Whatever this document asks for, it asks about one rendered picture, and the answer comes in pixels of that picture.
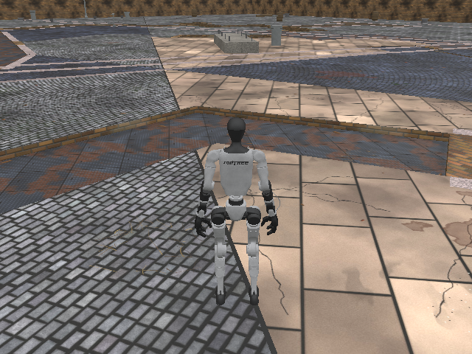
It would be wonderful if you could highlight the robot right forearm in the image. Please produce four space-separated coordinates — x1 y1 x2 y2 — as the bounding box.
262 180 277 217

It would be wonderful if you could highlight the left robot hand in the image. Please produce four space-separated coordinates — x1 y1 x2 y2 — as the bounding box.
195 216 212 237

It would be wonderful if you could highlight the right robot hand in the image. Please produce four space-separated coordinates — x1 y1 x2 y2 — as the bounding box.
261 214 278 235

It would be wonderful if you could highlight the robot left forearm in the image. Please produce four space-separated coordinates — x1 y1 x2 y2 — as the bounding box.
196 180 211 218

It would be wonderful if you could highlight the robot right upper arm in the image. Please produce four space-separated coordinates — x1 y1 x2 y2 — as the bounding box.
251 149 270 191

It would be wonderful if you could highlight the left robot foot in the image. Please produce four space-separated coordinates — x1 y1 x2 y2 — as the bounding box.
215 286 226 305

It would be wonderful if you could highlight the left robot shin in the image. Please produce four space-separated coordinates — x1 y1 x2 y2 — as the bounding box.
215 245 225 295

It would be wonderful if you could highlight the robot left upper arm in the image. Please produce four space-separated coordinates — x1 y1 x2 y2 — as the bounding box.
203 149 221 191

